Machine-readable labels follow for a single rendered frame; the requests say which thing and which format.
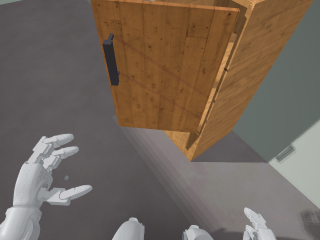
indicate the handle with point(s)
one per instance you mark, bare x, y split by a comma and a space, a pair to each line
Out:
111, 60

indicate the robot left forearm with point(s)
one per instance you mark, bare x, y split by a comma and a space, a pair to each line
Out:
21, 223

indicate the robot right thigh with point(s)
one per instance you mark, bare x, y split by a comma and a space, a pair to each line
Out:
196, 234

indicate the robot right hand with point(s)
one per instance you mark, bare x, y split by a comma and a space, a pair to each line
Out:
261, 231

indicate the robot left hand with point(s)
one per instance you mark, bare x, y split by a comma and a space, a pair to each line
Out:
37, 171

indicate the cupboard door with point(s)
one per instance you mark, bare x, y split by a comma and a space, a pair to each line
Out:
168, 56

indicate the robot thigh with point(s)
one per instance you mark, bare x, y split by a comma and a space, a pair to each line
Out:
196, 234
130, 230

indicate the robot left thigh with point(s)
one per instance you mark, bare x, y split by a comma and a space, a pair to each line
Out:
130, 230

